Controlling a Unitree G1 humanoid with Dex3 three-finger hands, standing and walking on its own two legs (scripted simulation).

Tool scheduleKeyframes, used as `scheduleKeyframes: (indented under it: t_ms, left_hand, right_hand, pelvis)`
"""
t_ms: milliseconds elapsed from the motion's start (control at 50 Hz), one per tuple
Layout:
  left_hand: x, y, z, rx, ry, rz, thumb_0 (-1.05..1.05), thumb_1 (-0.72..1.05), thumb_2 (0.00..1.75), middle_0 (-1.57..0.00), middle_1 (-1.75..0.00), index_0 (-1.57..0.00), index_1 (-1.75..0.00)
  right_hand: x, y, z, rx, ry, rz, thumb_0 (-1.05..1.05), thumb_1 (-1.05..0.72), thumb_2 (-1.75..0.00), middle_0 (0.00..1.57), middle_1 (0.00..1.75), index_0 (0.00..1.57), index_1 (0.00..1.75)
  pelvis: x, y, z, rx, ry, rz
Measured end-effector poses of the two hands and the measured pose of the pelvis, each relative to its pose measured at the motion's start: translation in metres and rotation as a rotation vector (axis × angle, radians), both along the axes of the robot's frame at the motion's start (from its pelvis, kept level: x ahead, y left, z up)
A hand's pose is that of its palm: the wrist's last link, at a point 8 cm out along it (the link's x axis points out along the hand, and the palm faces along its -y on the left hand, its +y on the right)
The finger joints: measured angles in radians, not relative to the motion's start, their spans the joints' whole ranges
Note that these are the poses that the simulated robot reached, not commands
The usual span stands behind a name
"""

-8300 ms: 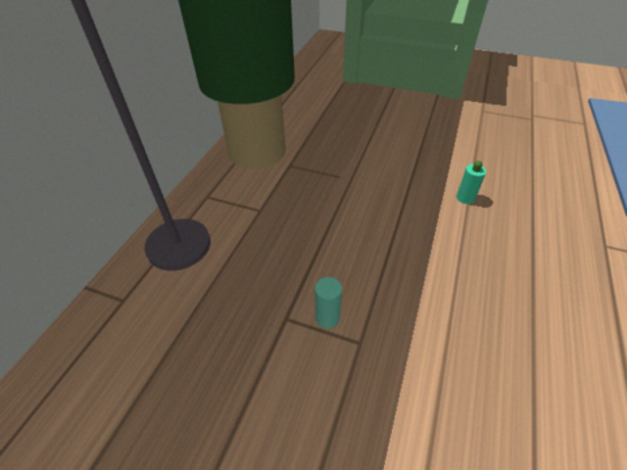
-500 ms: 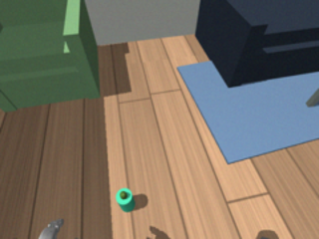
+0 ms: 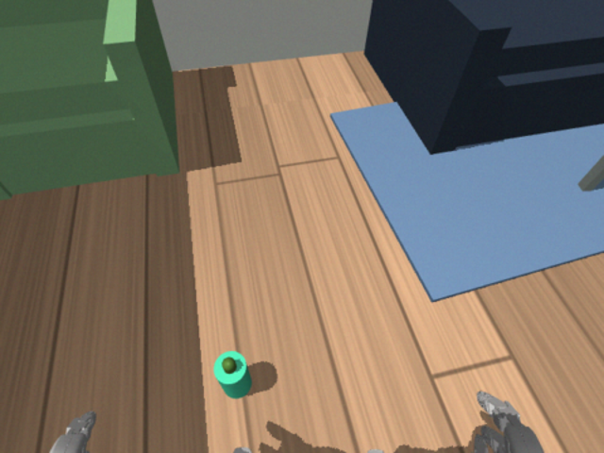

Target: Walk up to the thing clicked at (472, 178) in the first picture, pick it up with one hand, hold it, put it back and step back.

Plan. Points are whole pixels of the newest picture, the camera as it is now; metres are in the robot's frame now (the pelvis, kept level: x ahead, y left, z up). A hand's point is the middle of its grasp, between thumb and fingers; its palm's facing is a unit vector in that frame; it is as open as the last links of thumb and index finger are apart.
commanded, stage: go down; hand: left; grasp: from the side
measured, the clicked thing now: (233, 373) +0.40 +0.19 -0.61
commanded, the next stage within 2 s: none
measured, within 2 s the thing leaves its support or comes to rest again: neither
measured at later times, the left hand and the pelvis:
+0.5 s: hand out of the picture +0.15 +0.27 -0.15, palm faces +0.10 -0.95 -0.31, open 17.3 cm; pelvis +0.00 +0.00 -0.04, yaw +0 degrees
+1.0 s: hand (111, 408) +0.25 +0.33 -0.24, palm faces +0.15 -0.97 -0.19, open 17.3 cm; pelvis -0.05 -0.01 -0.18, yaw -1 degrees
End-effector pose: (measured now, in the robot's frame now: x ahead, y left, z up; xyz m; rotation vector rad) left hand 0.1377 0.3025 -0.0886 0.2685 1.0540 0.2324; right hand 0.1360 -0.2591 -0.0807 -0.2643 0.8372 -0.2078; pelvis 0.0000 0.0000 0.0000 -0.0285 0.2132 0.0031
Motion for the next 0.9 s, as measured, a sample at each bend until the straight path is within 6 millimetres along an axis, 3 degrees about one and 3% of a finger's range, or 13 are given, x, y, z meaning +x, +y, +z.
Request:
scheduleKeyframes:
  t_ms: [220,480,580,760,900]
  left_hand:
    - [-0.004,0.007,-0.007,0.003,0.002,0.017,0.0,-0.56,0.07,-0.08,-0.09,-0.07,-0.1]
    - [-0.004,0.016,-0.023,-0.015,-0.055,0.019,0.0,-0.52,0.08,-0.07,-0.07,-0.06,-0.08]
    - [0.002,0.027,-0.04,-0.025,-0.097,0.026,0.0,-0.5,0.08,-0.07,-0.06,-0.06,-0.07]
    - [0.05,0.057,-0.087,-0.059,-0.357,-0.025,-0.01,-0.53,0.08,-0.07,-0.08,-0.06,-0.08]
    - [0.079,0.07,-0.119,-0.079,-0.478,-0.056,-0.01,-0.53,0.09,-0.06,-0.09,-0.05,-0.09]
  right_hand:
    - [0.022,0.011,-0.008,-0.015,-0.076,0.033,0.01,-0.85,-0.89,0.21,0.3,0.21,0.3]
    - [0.019,0.012,-0.034,-0.027,-0.055,0.041,0.02,-0.89,-0.9,0.21,0.3,0.21,0.3]
    - [0.017,0.009,-0.047,-0.039,-0.052,0.06,0.02,-0.91,-0.9,0.21,0.3,0.21,0.3]
    - [0.013,-0.005,-0.109,-0.086,-0.015,0.116,0.01,-0.92,-0.91,0.21,0.3,0.21,0.3]
    - [-0.005,-0.01,-0.164,-0.081,0.072,0.119,0.01,-0.9,-0.9,0.21,0.3,0.21,0.3]
  pelvis:
    - [0.003,-0.001,-0.018,-0.015,0.052,0.01]
    - [-0.001,-0.001,-0.041,-0.024,0.114,0.01]
    - [-0.007,-0.001,-0.055,-0.023,0.148,0.007]
    - [-0.027,-0.003,-0.114,-0.021,0.256,0.003]
    - [-0.042,-0.005,-0.156,-0.027,0.309,-0.007]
